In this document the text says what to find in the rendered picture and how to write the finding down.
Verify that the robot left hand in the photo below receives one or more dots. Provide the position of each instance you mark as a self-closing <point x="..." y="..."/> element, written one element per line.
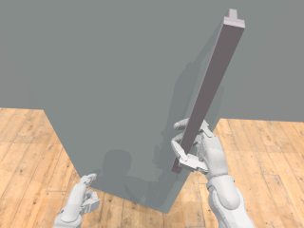
<point x="88" y="200"/>

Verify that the robot right forearm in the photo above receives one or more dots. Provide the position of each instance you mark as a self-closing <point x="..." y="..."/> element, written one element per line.
<point x="227" y="203"/>

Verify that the robot right hand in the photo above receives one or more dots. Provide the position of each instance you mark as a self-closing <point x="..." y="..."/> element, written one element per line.
<point x="209" y="149"/>

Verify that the robot left forearm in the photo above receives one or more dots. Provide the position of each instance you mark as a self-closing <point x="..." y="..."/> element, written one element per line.
<point x="69" y="217"/>

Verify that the fridge door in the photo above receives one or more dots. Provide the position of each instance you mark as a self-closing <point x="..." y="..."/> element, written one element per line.
<point x="114" y="76"/>

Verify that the handle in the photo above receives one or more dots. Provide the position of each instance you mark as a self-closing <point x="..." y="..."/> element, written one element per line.
<point x="229" y="34"/>

